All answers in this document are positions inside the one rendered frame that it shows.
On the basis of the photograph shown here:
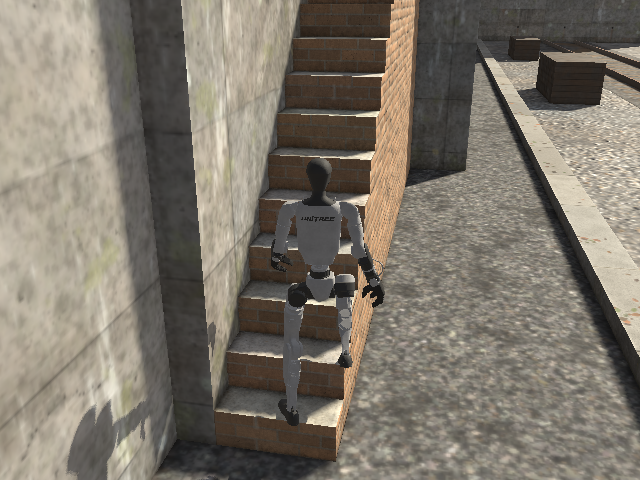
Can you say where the stairs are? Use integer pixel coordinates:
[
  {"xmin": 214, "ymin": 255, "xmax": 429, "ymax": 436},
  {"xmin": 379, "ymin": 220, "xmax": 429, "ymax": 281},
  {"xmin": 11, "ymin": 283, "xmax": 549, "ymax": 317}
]
[{"xmin": 214, "ymin": 0, "xmax": 420, "ymax": 462}]

